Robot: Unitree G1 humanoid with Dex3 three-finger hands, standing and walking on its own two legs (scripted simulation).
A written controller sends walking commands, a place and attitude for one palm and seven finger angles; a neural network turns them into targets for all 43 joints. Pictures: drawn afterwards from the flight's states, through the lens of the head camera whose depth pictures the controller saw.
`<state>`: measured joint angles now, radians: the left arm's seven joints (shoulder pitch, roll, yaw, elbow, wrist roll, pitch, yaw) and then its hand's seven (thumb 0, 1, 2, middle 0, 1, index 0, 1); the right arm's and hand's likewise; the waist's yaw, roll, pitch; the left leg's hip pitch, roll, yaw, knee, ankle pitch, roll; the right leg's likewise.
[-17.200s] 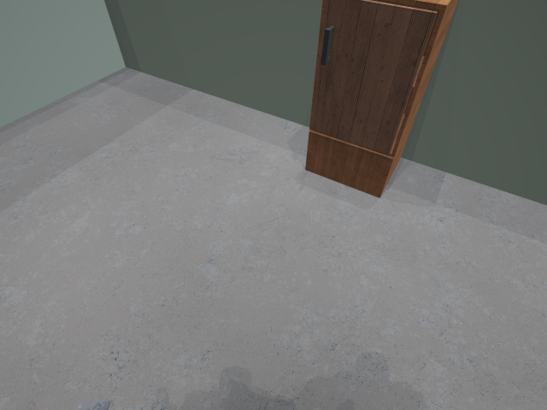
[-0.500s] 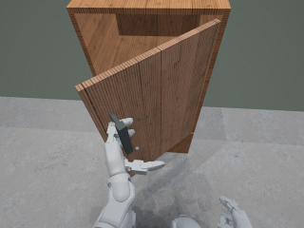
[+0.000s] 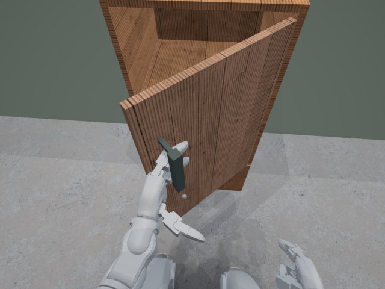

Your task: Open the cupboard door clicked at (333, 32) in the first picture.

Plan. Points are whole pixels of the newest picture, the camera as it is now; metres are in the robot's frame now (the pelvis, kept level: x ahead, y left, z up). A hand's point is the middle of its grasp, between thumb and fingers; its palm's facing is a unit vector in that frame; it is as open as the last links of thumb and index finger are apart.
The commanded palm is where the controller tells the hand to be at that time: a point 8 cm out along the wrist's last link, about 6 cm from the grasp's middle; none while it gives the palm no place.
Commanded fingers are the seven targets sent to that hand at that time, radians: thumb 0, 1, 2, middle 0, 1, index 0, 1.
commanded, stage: slide the hand sideways off the handle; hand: left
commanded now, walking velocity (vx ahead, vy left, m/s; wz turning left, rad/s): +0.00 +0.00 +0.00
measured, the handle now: (171, 165) +0.35 +0.06 +0.05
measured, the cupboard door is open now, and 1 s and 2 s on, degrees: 44 44 44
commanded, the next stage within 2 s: draw the hand back to the body in 1.02 s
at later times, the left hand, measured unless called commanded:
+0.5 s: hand (166, 215) +0.26 +0.06 +0.04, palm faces -0.15 -0.99 +0.01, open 16.1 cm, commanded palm +0.24 +0.12 +0.04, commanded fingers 0.00 -0.50 0.30 -0.15 -0.30 -0.15 -0.30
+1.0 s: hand (133, 231) +0.23 +0.12 +0.04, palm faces -0.07 -1.00 -0.02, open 16.2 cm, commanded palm +0.21 +0.17 +0.04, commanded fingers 0.00 -0.50 0.30 -0.15 -0.30 -0.15 -0.30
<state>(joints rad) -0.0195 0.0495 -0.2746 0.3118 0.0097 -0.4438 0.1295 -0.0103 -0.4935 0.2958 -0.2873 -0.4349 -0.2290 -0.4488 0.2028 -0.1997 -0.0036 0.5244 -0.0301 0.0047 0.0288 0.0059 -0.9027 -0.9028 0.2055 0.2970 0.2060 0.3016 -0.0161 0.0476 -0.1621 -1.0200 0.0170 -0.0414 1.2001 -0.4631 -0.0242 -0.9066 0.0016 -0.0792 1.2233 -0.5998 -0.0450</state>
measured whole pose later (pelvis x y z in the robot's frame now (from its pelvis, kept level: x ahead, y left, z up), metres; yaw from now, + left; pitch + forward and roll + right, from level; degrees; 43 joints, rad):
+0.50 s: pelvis +0.00 +0.02 +0.00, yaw -1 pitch +16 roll -1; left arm 0.24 0.06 -0.26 0.05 0.00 -0.42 0.09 -0.01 -0.50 0.30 -0.19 -0.32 -0.20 -0.32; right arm 0.21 -0.19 0.01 0.43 -0.02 0.04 0.02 0.01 -0.90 -0.90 0.20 0.30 0.21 0.30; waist -0.01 0.04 -0.16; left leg -1.03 0.02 -0.01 1.24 -0.49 0.00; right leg -0.92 0.00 -0.05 1.24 -0.61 -0.02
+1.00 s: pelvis +0.01 +0.00 -0.01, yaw -1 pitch +17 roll -2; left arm 0.46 0.16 -0.06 -0.09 -0.14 -0.45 -0.08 -0.01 -0.50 0.30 -0.16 -0.31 -0.17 -0.31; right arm 0.23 -0.22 -0.01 0.42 -0.01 0.00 -0.02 0.01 -0.90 -0.90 0.21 0.30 0.21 0.30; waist 0.00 0.04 -0.18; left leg -1.06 0.04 -0.05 1.28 -0.52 -0.03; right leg -0.94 0.02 -0.08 1.28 -0.64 -0.04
